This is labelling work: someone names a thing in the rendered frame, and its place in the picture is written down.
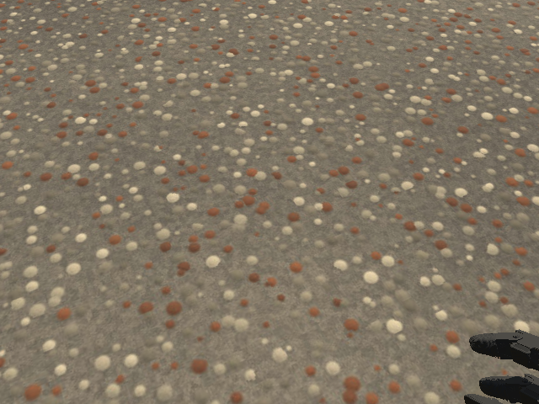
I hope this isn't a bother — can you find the robot right hand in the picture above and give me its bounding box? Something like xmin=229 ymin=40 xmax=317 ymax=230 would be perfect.
xmin=464 ymin=329 xmax=539 ymax=404

